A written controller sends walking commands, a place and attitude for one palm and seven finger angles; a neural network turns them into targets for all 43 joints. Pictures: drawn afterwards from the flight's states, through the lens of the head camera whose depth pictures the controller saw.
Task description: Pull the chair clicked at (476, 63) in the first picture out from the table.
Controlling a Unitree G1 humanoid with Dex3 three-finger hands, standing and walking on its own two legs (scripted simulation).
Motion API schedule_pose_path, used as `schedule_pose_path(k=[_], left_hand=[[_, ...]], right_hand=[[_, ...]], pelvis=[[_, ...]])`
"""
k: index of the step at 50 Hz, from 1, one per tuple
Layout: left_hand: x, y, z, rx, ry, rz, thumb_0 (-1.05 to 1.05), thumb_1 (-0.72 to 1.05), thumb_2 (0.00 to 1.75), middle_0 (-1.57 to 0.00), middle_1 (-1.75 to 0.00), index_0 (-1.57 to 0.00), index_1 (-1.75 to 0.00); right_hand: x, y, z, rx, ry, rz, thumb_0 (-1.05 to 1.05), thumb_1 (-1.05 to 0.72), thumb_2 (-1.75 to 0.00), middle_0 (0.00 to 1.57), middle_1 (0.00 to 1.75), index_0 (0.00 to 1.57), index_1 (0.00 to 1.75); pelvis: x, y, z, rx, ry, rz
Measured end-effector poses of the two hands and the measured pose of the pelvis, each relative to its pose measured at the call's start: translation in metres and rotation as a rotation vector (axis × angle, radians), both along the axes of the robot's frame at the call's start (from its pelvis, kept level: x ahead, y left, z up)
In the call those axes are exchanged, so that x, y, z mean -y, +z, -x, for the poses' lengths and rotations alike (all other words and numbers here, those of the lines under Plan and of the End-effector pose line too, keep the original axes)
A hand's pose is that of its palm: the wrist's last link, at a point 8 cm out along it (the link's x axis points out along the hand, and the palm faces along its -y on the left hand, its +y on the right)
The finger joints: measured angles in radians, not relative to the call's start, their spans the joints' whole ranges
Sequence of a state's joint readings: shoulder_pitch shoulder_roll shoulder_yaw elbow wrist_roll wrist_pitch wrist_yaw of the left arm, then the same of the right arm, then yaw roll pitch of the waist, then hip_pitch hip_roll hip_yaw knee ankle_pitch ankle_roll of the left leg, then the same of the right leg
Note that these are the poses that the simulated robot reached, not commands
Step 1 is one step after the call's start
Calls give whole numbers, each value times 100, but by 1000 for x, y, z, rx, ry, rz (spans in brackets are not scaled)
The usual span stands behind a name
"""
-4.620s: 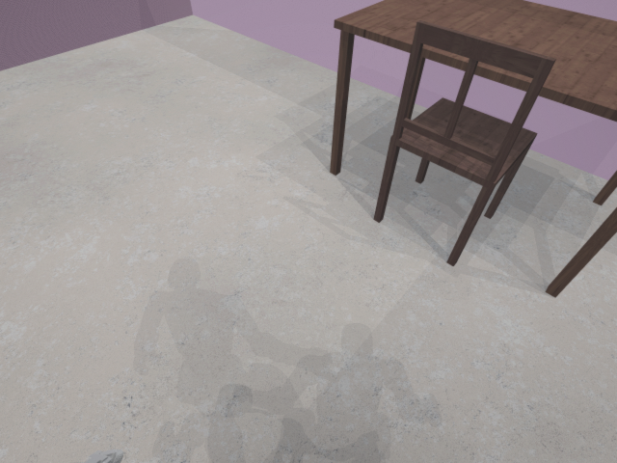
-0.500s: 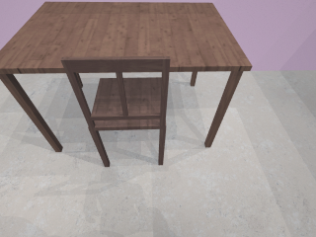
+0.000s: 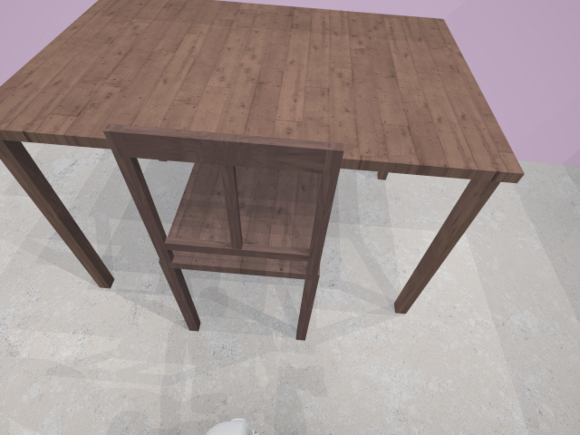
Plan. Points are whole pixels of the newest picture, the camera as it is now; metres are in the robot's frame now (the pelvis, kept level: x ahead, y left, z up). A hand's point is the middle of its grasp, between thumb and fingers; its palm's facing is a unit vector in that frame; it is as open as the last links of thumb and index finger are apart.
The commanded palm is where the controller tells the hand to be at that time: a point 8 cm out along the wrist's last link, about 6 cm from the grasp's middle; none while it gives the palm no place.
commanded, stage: take the last steps up to it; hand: left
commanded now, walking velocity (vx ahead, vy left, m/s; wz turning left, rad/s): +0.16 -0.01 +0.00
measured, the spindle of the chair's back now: (233, 209) +0.53 +0.17 -0.08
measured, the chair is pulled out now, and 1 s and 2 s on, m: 0.00 0.00 0.00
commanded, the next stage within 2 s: come to a stop and stand still in 0.02 s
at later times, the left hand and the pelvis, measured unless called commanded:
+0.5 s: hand out of the picture +0.13 +0.15 -0.15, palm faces +0.01 -0.97 -0.26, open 7.3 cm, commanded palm none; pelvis +0.08 -0.04 +0.01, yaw +0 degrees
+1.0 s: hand out of the picture +0.03 +0.21 -0.16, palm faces +0.10 -0.97 -0.20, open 7.4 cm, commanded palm none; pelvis +0.02 +0.02 +0.02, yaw +1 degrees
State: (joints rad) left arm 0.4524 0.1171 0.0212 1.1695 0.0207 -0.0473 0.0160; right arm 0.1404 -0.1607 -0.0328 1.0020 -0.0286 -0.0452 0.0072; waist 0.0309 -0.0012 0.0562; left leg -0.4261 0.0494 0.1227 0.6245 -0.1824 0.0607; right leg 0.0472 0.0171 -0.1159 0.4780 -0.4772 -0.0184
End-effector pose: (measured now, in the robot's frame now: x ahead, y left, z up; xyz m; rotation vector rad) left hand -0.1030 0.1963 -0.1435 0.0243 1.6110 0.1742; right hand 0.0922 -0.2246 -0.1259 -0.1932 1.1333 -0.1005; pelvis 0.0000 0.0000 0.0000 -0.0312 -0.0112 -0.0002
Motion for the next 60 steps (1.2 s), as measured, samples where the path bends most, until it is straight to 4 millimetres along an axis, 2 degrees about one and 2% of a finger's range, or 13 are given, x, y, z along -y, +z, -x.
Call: schedule_pose_path(k=[2, 4, 6, 13, 18, 23, 28, 35, 41, 44, 48, 53, 60], left_hand=[[-4, -5, -13, -22, 5, 13, 1, 91, 90, -20, -30, -21, -30], [-9, -4, -36, -2, -4, 10, 1, 91, 90, -20, -30, -20, -30], [-15, -1, -66, 47, -18, 1, 1, 91, 90, -20, -30, -20, -30], [-23, 11, -170, 233, -61, -61, 1, 92, 90, -20, -30, -20, -30], [-21, 15, -208, 273, -97, -107, 2, 94, 90, -20, -30, -20, -30], [-7, 20, -224, 289, -134, -146, 1, 92, 90, -20, -30, -20, -30], [3, 32, -227, 305, -132, -153, 1, 91, 90, -20, -30, -20, -30], [-7, 40, -216, 356, -95, -168, 1, 91, 90, -20, -30, -21, -30], [-33, 25, -181, 339, -68, -141, 1, 91, 90, -20, -30, -21, -30], [-48, 12, -161, 303, -50, -117, 1, 91, 90, -20, -30, -21, -30], [-57, 13, -136, 252, -36, -100, 1, 91, 90, -20, -30, -20, -30], [-59, 16, -107, 192, -35, -97, 1, 91, 90, -20, -30, -20, -30], [-43, 24, -83, 132, -68, -101, 1, 91, 90, -20, -30, -20, -30]], right_hand=[[-7, 0, -18, 23, 4, 9, 0, -91, -90, 20, 30, 20, 30], [-12, 4, -25, 17, -9, 8, 0, -91, -90, 20, 30, 20, 30], [-15, 8, -25, -6, -26, 7, 0, -91, -90, 20, 30, 20, 30], [2, 16, -26, -89, -61, 39, -1, -95, -90, 20, 30, 21, 30], [16, 5, -23, -147, -91, 15, 0, -94, -90, 20, 30, 21, 30], [35, -14, -21, -182, -126, -28, 0, -93, -90, 20, 30, 21, 30], [45, -15, -14, -221, -125, -36, 1, -92, -90, 20, 30, 20, 30], [44, -8, -4, -226, -81, -21, 1, -91, -90, 20, 30, 20, 30], [24, 2, 3, -155, -56, 12, 1, -91, -90, 20, 30, 20, 30], [9, 7, 18, -132, -59, 31, 0, -91, -90, 20, 30, 20, 30], [-11, 16, 40, -163, -58, 32, 1, -91, -90, 20, 30, 20, 30], [-21, 13, 57, -210, -57, 29, 1, -93, -90, 20, 30, 21, 30], [-20, -2, 83, -242, -99, -20, 1, -92, -90, 20, 30, 21, 30]], pelvis=[[-5, -3, -13, 4, -5, -14], [-7, 1, -24, 10, -13, -27], [-8, 8, -35, 12, -14, -34], [-3, 21, -65, 8, -6, -42], [14, 18, -79, 17, -5, -50], [34, 10, -84, 13, -16, -54], [38, 16, -77, -2, -1, -60], [31, 21, -58, -9, 16, -64], [10, 16, -36, -3, 12, -44], [-3, 13, -27, 11, 9, -38], [-12, 21, -23, 4, 16, -30], [-18, 23, -16, -11, 7, -45], [-17, 22, -3, -5, 2, -47]])
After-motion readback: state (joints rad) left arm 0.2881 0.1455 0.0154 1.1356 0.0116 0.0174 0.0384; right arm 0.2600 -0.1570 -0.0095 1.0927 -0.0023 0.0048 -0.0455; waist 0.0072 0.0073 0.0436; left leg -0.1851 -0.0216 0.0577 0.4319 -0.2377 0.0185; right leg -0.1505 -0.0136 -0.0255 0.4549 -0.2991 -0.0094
